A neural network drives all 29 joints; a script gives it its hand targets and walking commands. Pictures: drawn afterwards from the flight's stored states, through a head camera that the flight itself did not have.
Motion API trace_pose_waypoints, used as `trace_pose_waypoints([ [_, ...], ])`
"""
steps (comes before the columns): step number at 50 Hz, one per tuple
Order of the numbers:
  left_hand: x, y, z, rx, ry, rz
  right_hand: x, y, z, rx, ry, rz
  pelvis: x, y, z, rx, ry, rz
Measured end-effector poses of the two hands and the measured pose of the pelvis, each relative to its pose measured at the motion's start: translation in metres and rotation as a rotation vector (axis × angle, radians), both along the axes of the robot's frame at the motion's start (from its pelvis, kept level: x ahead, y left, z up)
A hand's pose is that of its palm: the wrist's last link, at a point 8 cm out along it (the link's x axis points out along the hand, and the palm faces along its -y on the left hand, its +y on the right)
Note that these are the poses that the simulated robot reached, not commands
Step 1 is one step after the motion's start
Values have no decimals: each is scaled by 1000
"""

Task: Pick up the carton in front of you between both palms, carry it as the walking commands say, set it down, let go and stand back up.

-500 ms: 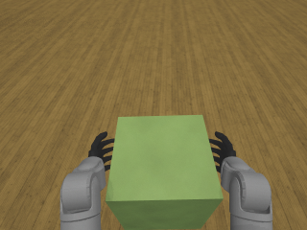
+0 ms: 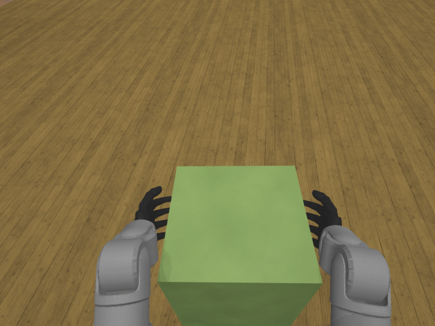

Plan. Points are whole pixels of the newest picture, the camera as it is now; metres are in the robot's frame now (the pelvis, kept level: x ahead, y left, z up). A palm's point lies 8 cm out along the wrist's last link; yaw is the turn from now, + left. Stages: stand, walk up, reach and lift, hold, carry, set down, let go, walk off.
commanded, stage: carry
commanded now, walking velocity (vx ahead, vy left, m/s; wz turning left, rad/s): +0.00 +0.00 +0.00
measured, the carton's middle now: (235, 250) +0.27 +0.00 +0.00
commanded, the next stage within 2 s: none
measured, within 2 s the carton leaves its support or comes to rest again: neither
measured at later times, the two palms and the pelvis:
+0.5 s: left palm (154, 144) +0.45 +0.16 +0.11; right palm (304, 143) +0.44 -0.14 +0.11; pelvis +0.18 +0.01 +0.01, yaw -2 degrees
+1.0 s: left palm (165, 160) +0.46 +0.16 +0.04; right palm (300, 164) +0.45 -0.14 +0.04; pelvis +0.18 +0.02 +0.01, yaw -2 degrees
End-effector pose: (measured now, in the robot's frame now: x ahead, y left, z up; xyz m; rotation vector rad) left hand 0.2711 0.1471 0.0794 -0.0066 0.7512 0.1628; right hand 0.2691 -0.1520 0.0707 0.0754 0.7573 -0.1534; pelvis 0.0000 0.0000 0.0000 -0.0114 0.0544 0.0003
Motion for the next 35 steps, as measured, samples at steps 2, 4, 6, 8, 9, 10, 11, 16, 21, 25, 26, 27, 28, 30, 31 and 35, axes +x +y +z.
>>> trace_pose_waypoints([
  [2,15,-3,-5,5,46,8,17,-3,-6,2,46,10,16,-4,8,15,4,10],
  [4,28,-4,-5,10,71,16,32,-4,-7,3,69,22,32,-7,16,25,9,14],
  [6,43,-4,-2,13,69,19,48,-4,-5,4,68,27,47,-9,21,32,14,10],
  [8,59,-4,3,16,50,15,64,-4,-1,4,48,26,63,-8,23,33,15,5],
  [9,68,-4,6,15,37,11,71,-4,2,2,35,23,71,-7,24,31,15,2],
  [10,76,-3,8,14,23,6,78,-4,5,-1,21,19,79,-6,24,28,13,-1],
  [11,84,-3,11,11,8,0,85,-3,8,-4,6,14,88,-4,24,24,10,-3],
  [16,125,5,23,-23,-79,-19,120,4,30,-41,-80,-4,132,6,15,5,-14,-10],
  [21,156,12,30,-41,-99,-8,155,12,45,-66,-100,6,166,10,13,21,-5,-22],
  [25,176,14,26,-35,-79,-10,174,14,39,-62,-80,5,182,15,12,23,6,-29],
  [26,180,15,24,-32,-70,-13,177,15,35,-61,-71,4,185,15,11,23,8,-30],
  [27,183,15,21,-29,-61,-16,179,15,32,-60,-62,3,187,16,11,23,9,-32],
  [28,186,14,18,-26,-52,-19,181,14,28,-59,-53,2,189,17,11,23,11,-33],
  [30,190,14,10,-18,-33,-29,183,14,19,-60,-34,-1,192,18,10,23,13,-35],
  [31,191,13,6,-14,-24,-35,183,13,15,-61,-25,-2,193,18,10,23,14,-36],
  [35,194,10,-11,3,-4,-60,182,10,-3,-71,-4,-1,194,18,8,21,15,-39],
])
